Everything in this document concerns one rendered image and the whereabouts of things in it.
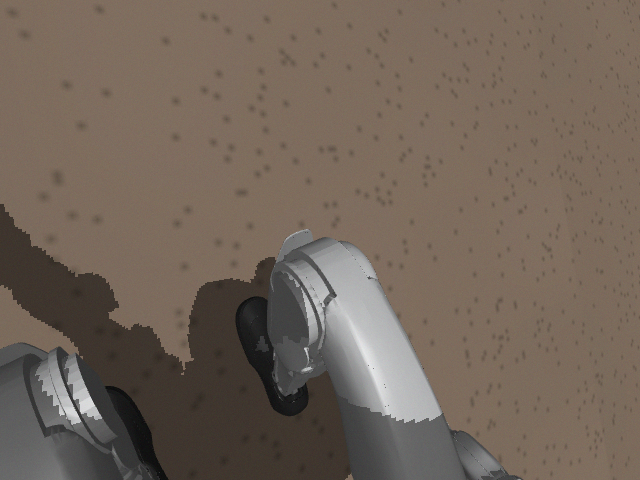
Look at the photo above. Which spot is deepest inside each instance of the left robot foot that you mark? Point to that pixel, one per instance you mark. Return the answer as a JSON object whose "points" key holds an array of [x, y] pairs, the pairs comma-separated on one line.
{"points": [[138, 430]]}

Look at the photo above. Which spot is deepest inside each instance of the right robot foot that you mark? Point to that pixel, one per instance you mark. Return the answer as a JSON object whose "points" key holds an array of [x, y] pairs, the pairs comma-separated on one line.
{"points": [[251, 324]]}

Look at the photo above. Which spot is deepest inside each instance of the right robot hand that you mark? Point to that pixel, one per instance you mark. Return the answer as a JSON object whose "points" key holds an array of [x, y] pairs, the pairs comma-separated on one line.
{"points": [[477, 462]]}

